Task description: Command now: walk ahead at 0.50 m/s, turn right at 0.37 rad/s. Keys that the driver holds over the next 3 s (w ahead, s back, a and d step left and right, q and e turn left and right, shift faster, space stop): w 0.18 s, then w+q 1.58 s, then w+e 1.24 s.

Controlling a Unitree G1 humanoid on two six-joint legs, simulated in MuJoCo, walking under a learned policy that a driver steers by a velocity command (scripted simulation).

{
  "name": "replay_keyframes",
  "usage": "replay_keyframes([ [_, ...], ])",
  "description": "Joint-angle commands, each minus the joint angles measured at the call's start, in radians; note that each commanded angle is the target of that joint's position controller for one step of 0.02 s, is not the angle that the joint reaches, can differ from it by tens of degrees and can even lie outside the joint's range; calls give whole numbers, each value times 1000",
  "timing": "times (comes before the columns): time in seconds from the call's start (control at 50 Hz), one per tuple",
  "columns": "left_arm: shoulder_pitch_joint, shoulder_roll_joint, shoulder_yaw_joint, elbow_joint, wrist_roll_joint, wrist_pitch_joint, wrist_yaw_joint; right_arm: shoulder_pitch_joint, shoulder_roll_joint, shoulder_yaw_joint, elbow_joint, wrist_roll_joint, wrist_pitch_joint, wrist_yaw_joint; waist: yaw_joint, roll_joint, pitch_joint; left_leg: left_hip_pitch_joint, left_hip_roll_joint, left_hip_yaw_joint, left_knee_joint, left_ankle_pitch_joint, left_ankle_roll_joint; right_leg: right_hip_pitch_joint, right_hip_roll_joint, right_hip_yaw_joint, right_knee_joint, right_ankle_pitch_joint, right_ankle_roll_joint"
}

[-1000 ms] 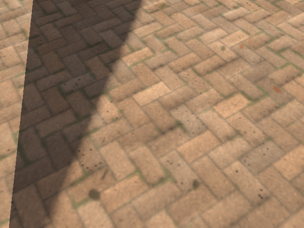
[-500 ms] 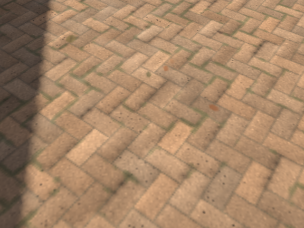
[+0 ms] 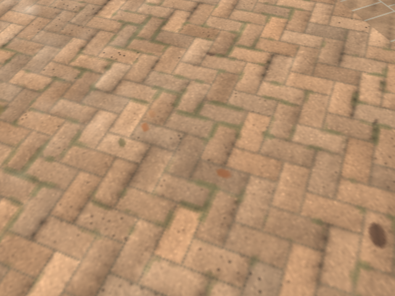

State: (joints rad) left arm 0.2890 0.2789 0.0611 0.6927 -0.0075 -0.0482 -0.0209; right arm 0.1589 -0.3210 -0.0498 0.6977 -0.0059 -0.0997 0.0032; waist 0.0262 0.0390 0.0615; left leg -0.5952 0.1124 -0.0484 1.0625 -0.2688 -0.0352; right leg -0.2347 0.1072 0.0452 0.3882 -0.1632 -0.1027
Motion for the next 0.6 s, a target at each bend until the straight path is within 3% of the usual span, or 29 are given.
replay_keyframes([
  [0.02,-34,147,34,-50,3,-27,21,19,-62,-15,-48,-7,8,0,-26,-84,-73,-39,16,12,-125,151,-32,40,-246,197,-187,305,-179],
  [0.08,8,153,31,-15,-3,-25,27,-86,-35,-3,-68,0,3,8,22,-96,-45,2,-16,24,-346,353,-29,31,-208,136,-190,227,-130],
  [0.14,67,168,32,23,-9,-26,27,-177,-33,1,-91,14,-6,22,64,-95,-7,22,-42,27,-469,429,-10,65,-242,161,-193,131,-124],
  [0.18,99,168,31,48,-12,-21,28,-211,-44,-2,-107,15,-12,33,73,-96,10,-24,-48,16,-517,391,14,154,-279,190,-156,153,-123],
  [0.26,99,183,37,74,-5,-5,33,-163,-64,-8,-104,19,-13,50,37,-123,-12,-3,-75,44,-552,223,87,305,-332,168,-64,394,-82],
  [0.28,83,190,38,73,-2,-2,34,-100,-81,-17,-91,18,-11,48,0,-130,-58,96,-110,74,-557,191,112,313,-314,139,13,585,-67],
  [0.3,66,184,34,70,4,3,36,27,-110,-35,-57,16,-9,42,-70,-110,-146,275,-142,100,-574,225,145,289,-268,88,175,738,-42],
  [0.32,68,160,20,51,21,4,42,185,-158,-48,-29,11,-6,38,-133,-48,-281,561,-32,-40,-534,308,201,132,-226,49,425,591,-10],
  [0.34,191,79,-2,33,21,-14,36,259,-246,-72,-17,4,-3,41,-85,206,-400,913,188,-531,-610,136,379,-265,-48,-14,816,29,84],
  [0.36,161,112,-5,36,21,-37,25,274,-163,-52,-9,28,1,46,-104,212,-416,984,220,-751,-746,-23,390,-432,-32,87,916,-369,89],
  [0.38,57,167,9,11,-11,-54,12,209,-122,-40,-23,28,7,38,-112,124,-263,871,204,-633,-765,-89,345,-516,-92,104,951,-310,81],
  [0.4,-22,160,4,-8,-15,-67,9,158,-116,-39,-39,17,14,33,-103,17,-168,730,162,-524,-784,-32,321,-511,-129,81,906,-239,74],
  [0.42,-60,150,5,-19,0,-74,11,123,-107,-35,-45,11,18,31,-77,-41,-93,609,127,-444,-804,72,312,-498,-158,64,825,-191,78],
  [0.46,-37,135,9,-21,22,-68,16,98,-90,-27,-58,3,17,26,-27,-2,-84,498,74,-370,-841,221,308,-405,-186,60,715,-136,98],
  [0.5,-26,113,4,-21,28,-55,22,102,-97,-30,-56,13,16,18,-14,25,-87,443,55,-312,-857,301,320,-381,-185,40,636,-124,131],
  [0.6,-213,67,-15,-65,23,-55,23,167,-139,-47,-29,27,31,-11,-69,35,-53,344,-17,-213,-854,285,264,-310,-136,22,283,170,175],
])
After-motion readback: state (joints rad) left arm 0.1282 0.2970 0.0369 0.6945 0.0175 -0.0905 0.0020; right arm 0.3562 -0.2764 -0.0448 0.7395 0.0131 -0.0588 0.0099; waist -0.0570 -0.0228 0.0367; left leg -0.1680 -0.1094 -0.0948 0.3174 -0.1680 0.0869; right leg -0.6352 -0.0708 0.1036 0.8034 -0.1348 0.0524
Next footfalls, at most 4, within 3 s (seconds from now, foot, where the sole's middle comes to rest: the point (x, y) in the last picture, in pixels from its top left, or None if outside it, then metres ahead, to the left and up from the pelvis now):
0.32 left None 0.37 0.14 -0.78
0.80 right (232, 237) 0.66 -0.04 -0.78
1.32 left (137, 200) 0.81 0.32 -0.78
1.78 right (141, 132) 1.15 0.35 -0.78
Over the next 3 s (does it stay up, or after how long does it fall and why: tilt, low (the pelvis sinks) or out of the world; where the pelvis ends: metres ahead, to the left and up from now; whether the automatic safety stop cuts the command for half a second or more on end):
stays up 1.45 0.65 0.00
